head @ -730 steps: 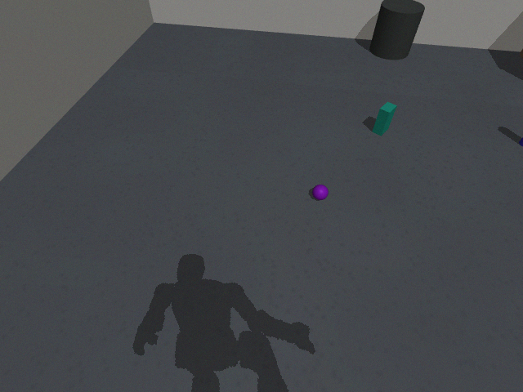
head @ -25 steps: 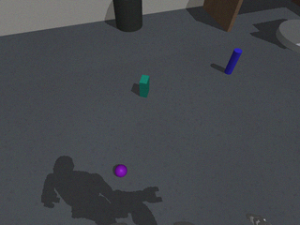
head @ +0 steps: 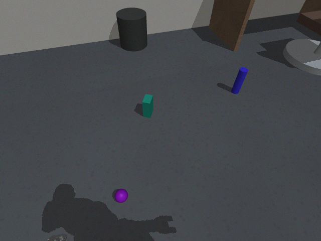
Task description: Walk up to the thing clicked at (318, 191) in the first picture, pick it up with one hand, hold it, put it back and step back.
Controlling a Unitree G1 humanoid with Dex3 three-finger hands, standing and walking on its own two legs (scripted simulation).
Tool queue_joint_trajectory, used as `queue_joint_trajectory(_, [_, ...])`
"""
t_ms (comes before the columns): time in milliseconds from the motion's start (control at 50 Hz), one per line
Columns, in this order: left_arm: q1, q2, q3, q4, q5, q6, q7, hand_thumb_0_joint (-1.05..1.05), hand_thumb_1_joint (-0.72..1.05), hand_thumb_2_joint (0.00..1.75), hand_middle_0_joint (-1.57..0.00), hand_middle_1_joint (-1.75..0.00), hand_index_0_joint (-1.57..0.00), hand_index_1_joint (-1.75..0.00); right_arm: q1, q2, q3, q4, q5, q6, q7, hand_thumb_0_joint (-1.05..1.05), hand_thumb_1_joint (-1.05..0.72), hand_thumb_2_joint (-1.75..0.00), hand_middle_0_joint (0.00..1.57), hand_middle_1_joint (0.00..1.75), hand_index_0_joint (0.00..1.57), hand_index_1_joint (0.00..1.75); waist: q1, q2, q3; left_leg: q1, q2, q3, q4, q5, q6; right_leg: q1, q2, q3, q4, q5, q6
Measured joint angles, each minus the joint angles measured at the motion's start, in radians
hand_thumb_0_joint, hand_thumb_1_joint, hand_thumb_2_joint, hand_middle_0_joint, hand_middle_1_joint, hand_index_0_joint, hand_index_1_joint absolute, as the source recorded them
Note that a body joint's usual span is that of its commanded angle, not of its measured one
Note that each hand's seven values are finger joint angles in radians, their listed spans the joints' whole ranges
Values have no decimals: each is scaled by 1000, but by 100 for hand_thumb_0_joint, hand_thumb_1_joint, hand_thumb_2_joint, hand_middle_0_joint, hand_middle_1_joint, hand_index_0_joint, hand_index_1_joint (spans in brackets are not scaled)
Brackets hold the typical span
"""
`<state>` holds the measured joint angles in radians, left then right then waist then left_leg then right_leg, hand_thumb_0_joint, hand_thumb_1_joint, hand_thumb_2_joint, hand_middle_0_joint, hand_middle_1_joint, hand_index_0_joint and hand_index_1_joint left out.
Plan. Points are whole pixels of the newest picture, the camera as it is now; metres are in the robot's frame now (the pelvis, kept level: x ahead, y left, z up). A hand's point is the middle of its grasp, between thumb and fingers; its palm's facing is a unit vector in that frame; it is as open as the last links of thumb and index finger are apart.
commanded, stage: walk up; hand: left
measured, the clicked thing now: (121, 195) +0.48 +0.23 -0.73
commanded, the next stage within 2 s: stand in 1.38 s
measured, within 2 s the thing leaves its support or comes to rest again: neither
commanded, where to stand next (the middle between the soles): +0.05 +0.00 m, yaw +0 degrees
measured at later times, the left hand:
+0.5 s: hand out of the picture +0.09 +0.28 -0.15, palm faces -0.01 -0.95 -0.31, open 7.4 cm
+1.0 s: hand out of the picture +0.08 +0.27 -0.14, palm faces -0.03 -0.95 -0.32, open 7.4 cm
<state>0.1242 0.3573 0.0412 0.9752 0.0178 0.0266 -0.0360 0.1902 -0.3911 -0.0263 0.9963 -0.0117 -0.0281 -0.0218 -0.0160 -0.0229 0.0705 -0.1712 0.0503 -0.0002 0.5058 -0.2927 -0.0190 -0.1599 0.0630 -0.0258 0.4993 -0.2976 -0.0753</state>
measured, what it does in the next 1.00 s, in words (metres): stands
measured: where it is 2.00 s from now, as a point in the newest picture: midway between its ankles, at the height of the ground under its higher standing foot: outside the picture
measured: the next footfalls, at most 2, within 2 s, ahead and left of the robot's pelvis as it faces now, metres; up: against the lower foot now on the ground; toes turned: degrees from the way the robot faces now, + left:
none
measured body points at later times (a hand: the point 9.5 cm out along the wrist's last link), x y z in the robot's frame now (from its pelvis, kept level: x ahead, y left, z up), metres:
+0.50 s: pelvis +0.00 +0.02 +0.01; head +0.01 +0.03 +0.46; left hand +0.09 +0.32 -0.12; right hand +0.07 -0.29 -0.11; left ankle -0.01 +0.15 -0.74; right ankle -0.02 -0.07 -0.74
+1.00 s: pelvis +0.00 +0.02 +0.01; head +0.01 +0.02 +0.46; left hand +0.09 +0.32 -0.12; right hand +0.06 -0.29 -0.11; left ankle -0.01 +0.15 -0.74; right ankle -0.02 -0.07 -0.74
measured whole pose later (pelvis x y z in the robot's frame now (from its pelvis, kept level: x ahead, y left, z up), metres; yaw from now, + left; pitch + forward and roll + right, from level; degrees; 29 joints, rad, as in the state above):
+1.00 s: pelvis +0.00 +0.02 +0.01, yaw -2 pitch -2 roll +0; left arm 0.12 0.36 0.04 1.09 0.01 0.03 -0.03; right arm 0.15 -0.36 -0.01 1.09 -0.02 -0.04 -0.02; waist 0.00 -0.01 0.05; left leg -0.09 0.04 0.04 0.34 -0.20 -0.02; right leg -0.10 0.05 0.02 0.35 -0.21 -0.04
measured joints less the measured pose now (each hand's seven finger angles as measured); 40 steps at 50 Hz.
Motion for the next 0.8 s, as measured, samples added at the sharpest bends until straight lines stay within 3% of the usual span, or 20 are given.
queue_joint_trajectory(200, [-5,5,9,25,-6,-1,10,1,91,90,-21,-30,-20,-30,-17,22,14,22,-1,-1,3,1,-91,-90,20,30,20,30,11,16,4,23,1,5,-65,38,-16,26,0,6,-76,43,14])
queue_joint_trajectory(800, [3,1,0,104,-5,4,5,1,91,90,-21,-29,-20,-30,-43,35,15,78,-5,-13,4,1,-90,-90,20,30,21,30,14,2,-24,74,-20,41,-153,80,5,59,-21,42,-143,85,39])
